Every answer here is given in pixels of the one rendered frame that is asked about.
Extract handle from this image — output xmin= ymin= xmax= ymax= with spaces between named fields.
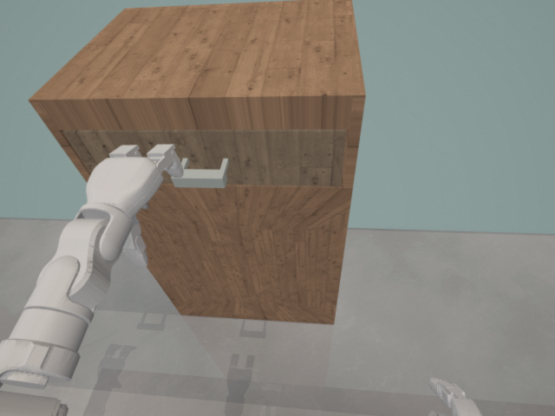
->
xmin=171 ymin=158 xmax=229 ymax=188

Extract cabinet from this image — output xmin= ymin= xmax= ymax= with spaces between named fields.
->
xmin=28 ymin=0 xmax=366 ymax=324

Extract drawer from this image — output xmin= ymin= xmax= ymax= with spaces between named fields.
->
xmin=63 ymin=129 xmax=347 ymax=186

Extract robot left upper arm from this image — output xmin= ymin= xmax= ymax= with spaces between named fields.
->
xmin=0 ymin=391 xmax=69 ymax=416

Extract robot left forearm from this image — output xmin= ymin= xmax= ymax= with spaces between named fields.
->
xmin=0 ymin=203 xmax=133 ymax=389

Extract robot right hand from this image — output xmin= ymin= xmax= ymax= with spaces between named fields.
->
xmin=428 ymin=378 xmax=483 ymax=416

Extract robot left hand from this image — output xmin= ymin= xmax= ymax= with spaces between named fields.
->
xmin=86 ymin=144 xmax=184 ymax=268

